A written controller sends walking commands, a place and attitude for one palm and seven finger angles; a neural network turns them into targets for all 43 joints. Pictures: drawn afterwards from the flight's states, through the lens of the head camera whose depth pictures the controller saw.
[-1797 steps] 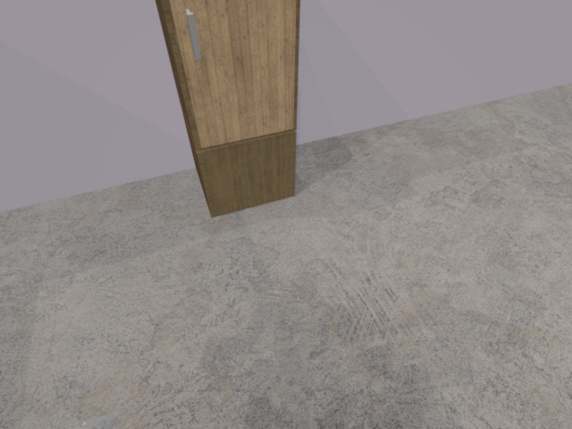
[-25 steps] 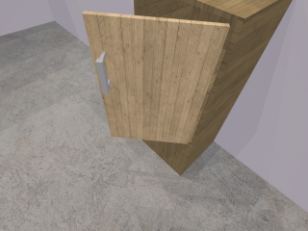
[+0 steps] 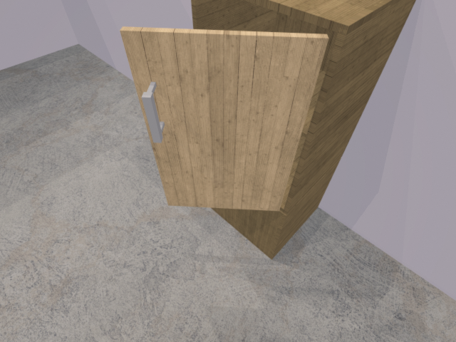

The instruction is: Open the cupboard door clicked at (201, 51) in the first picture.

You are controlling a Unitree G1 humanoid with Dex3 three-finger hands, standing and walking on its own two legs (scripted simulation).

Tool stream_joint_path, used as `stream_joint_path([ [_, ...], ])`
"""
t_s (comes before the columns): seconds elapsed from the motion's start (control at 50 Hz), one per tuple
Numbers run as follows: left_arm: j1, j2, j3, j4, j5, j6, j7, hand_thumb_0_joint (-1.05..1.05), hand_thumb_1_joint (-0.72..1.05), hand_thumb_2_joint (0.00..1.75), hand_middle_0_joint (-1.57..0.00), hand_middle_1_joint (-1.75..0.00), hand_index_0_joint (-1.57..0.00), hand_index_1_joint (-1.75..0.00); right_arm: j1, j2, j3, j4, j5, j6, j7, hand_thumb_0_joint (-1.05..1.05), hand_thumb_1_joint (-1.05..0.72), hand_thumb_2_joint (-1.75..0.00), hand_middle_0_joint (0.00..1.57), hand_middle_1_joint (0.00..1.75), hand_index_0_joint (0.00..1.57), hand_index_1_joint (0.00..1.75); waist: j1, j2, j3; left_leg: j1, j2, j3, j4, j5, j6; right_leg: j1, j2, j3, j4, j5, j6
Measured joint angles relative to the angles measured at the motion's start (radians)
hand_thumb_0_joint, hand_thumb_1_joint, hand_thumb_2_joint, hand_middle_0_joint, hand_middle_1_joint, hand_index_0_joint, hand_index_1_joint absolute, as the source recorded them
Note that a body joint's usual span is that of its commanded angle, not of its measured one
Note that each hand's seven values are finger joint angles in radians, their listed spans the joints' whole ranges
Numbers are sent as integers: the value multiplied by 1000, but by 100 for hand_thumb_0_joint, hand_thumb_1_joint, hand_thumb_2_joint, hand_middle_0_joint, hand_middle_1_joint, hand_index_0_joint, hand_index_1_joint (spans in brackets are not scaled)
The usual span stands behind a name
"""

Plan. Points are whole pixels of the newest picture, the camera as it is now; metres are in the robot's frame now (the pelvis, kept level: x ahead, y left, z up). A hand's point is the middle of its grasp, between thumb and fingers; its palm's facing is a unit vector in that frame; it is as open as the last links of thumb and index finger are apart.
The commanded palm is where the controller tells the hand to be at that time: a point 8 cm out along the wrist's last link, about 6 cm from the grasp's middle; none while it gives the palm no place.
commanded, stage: come to a stop and stand still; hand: left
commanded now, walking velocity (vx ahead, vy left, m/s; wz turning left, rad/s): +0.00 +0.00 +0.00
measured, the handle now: (155, 113) +0.56 +0.20 +0.08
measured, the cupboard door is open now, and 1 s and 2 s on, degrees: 41 41 41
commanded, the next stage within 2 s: look again from close up in 0.46 s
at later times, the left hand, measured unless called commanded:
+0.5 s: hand out of the picture -0.04 +0.15 -0.17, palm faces +0.01 -0.98 -0.17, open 7.4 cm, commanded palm none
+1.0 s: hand out of the picture -0.05 +0.14 -0.17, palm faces +0.02 -0.99 -0.15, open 7.4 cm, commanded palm none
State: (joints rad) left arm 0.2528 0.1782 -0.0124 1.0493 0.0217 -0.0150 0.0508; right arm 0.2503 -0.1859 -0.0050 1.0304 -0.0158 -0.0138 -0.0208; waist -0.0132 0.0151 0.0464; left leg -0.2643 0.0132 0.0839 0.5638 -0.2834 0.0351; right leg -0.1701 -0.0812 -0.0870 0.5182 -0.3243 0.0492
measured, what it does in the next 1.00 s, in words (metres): stands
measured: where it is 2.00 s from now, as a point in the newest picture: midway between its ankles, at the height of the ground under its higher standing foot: outside the picture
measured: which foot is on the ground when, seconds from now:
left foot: down 0.00-1.00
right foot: down 0.00-1.00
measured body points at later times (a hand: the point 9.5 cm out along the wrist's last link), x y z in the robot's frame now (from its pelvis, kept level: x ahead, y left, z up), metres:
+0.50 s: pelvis -0.03 -0.02 +0.01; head -0.03 -0.01 +0.46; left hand -0.04 +0.20 -0.16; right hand -0.02 -0.24 -0.15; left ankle +0.01 +0.09 -0.73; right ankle -0.03 -0.15 -0.73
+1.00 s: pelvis -0.03 -0.01 +0.01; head -0.03 +0.00 +0.46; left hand -0.05 +0.20 -0.16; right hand -0.04 -0.23 -0.15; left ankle +0.01 +0.09 -0.73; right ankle -0.03 -0.15 -0.73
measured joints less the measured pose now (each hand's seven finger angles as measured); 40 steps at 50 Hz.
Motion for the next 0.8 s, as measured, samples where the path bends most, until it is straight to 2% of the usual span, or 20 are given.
stream_joint_path([
  [0.16, 31, 0, -4, -15, 1, 15, -14, 1, 91, 90, -20, -30, -20, -30, 18, 2, -2, -3, -1, 21, 11, 1, -92, -89, 20, 30, 20, 30, 3, 0, -19, 5, -1, 2, -26, 35, -5, -13, -1, 3, 10, 16, -10],
  [0.5, 79, -17, -9, 24, -2, 9, -20, 1, 91, 90, -20, -30, -20, -30, 45, 33, 9, 57, 5, 12, 14, 0, -91, -90, 20, 30, 20, 30, 15, -30, -27, 12, 11, -9, -91, 93, -21, -10, 17, -8, -41, 62, -26],
  [0.8, 87, -33, -5, 50, -1, 3, -17, 1, 91, 90, -20, -30, -20, -30, 42, 53, 7, 95, 7, 6, 6, 1, -92, -90, 20, 30, 20, 30, 20, -40, -23, 23, 14, -10, -111, 104, -22, 5, 22, -10, -70, 78, -27],
])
